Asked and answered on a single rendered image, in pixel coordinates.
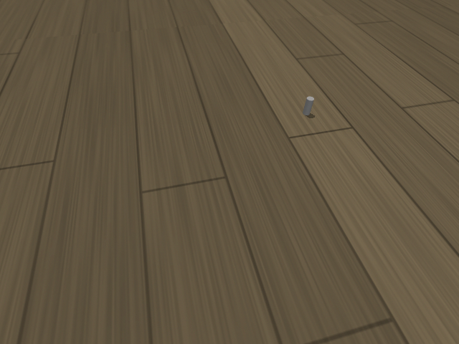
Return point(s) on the can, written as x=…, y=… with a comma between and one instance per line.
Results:
x=308, y=105

